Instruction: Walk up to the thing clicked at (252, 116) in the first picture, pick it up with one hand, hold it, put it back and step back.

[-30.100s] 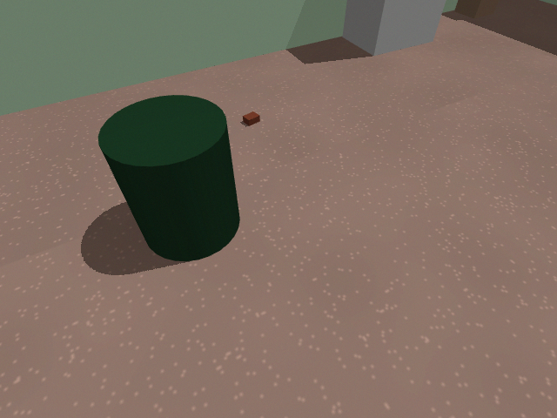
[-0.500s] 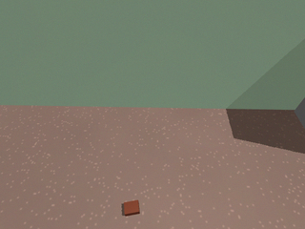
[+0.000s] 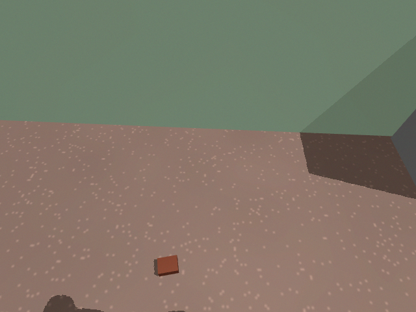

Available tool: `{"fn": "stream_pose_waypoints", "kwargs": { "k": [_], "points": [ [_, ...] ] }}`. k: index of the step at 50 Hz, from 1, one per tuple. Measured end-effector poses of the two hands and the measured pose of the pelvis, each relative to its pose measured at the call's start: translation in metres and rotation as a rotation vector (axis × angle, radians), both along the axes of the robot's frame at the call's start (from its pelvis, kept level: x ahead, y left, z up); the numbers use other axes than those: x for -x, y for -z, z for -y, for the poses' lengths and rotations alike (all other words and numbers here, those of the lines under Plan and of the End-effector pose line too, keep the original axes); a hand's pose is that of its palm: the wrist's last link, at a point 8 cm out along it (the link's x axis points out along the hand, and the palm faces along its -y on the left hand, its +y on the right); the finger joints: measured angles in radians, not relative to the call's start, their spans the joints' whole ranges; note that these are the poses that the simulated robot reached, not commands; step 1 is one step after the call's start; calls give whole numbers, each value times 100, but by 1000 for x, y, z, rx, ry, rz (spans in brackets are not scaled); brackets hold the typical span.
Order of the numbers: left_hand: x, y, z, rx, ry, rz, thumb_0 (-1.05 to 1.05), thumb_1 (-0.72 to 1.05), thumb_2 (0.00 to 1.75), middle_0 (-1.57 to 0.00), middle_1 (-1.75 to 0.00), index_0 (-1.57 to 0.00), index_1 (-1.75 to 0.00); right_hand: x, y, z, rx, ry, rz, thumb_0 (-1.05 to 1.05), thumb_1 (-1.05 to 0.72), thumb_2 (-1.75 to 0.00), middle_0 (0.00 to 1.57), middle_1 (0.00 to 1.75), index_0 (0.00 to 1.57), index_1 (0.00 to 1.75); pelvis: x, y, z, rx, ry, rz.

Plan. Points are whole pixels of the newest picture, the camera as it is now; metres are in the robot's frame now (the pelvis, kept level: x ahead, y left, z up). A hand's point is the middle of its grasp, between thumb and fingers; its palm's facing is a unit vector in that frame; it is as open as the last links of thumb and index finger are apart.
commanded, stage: walk up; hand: left
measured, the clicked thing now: (168, 265) +0.41 +0.19 -0.75
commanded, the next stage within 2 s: none
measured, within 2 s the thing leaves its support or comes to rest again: neither
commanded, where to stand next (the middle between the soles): +0.02 -0.04 m, yaw -2 degrees
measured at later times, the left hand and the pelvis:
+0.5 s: hand out of the picture +0.12 +0.18 -0.16, palm faces -0.03 -0.94 -0.35, open 7.4 cm; pelvis +0.01 -0.06 -0.01, yaw +0 degrees
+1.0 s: hand out of the picture +0.08 +0.26 -0.16, palm faces -0.02 -0.92 -0.40, open 7.4 cm; pelvis -0.02 -0.01 -0.01, yaw +0 degrees
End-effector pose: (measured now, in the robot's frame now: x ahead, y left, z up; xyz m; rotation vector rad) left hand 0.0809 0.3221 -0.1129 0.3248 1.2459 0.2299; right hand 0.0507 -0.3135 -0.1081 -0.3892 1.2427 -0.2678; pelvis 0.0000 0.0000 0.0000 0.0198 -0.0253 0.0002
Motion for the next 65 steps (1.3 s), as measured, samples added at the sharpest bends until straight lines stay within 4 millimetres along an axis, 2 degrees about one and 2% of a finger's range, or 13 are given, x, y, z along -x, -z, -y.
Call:
{"fn": "stream_pose_waypoints", "kwargs": {
  "k": [5,8,10,15,19,23,30,35,40,44,47,53,65],
  "points": [
    [-12,0,19,-8,18,11,0,91,90,-20,-30,-20,-30,3,-5,46,72,0,-8,1,-90,-90,21,30,21,30,-4,6,25,15,14,-12],
    [-19,7,39,-28,50,18,0,91,90,-20,-30,-20,-30,-3,4,76,79,2,1,1,-90,-90,20,30,21,30,-5,17,45,24,43,-3],
    [-20,10,57,-28,65,15,0,91,90,-20,-30,-20,-30,-8,8,89,71,16,6,1,-90,-90,20,30,21,30,-4,18,55,48,38,14],
    [-23,6,100,20,91,21,0,91,90,-21,-30,-20,-30,-22,8,90,9,28,29,1,-91,-90,20,30,20,30,-11,7,67,17,46,7],
    [-30,7,115,35,90,66,0,90,90,-21,-30,-21,-30,-30,14,80,-32,3,22,1,-91,-90,20,30,20,30,-14,7,71,19,26,6],
    [-34,9,109,26,77,107,0,90,90,-21,-30,-21,-30,-36,20,68,-53,-26,11,1,-90,-90,20,30,20,30,-12,11,69,23,8,11],
    [-35,8,76,-25,56,108,0,90,90,-21,-30,-21,-30,-36,18,50,-78,-28,41,1,-90,-90,20,30,21,30,-6,13,57,10,14,16],
    [-22,0,60,-74,60,104,0,90,90,-21,-30,-20,-30,-42,20,48,-94,-15,82,1,-90,-90,20,30,21,30,-2,15,57,23,22,23],
    [-3,-7,46,-97,72,89,0,90,90,-21,-30,-20,-30,-48,20,42,-93,-30,107,1,-90,-90,20,30,21,30,6,15,44,9,17,25],
    [6,-4,29,-91,79,73,0,90,90,-21,-30,-21,-30,-43,17,30,-81,-38,115,1,-90,-90,20,30,20,30,13,16,26,10,8,14],
    [8,4,19,-69,59,75,0,90,90,-21,-30,-20,-30,-28,16,17,-64,-47,92,1,-91,-90,20,30,20,30,21,16,16,-4,11,26],
    [16,12,20,-14,39,81,0,90,90,-21,-30,-20,-30,-3,9,-2,-78,-45,50,1,-90,-90,20,30,21,30,25,11,15,20,22,29],
    [46,4,48,48,25,28,0,90,90,-21,-30,-20,-30,-8,0,0,-105,-43,107,1,-90,-90,20,30,21,30,32,-4,20,24,24,44]
  ]
}}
